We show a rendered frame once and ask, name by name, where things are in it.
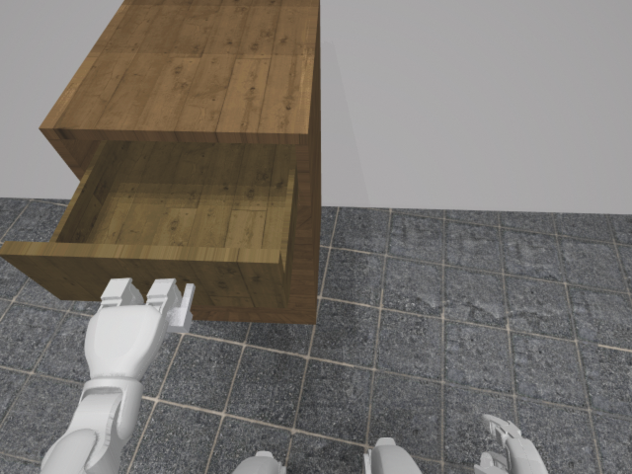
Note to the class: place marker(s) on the cabinet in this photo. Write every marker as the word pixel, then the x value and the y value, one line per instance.
pixel 225 71

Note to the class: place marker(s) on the right robot shin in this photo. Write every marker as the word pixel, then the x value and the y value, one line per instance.
pixel 385 441

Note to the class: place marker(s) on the right robot hand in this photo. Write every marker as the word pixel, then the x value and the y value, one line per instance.
pixel 522 456

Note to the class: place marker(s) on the drawer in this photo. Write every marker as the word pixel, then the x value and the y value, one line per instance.
pixel 219 215

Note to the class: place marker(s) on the robot right thigh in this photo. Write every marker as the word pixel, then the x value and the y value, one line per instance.
pixel 389 459

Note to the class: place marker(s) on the left robot hand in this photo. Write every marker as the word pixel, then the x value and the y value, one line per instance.
pixel 124 336

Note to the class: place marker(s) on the handle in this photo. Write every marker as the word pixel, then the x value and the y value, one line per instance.
pixel 180 319

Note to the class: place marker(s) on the left robot forearm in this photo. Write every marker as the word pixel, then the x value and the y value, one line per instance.
pixel 101 426

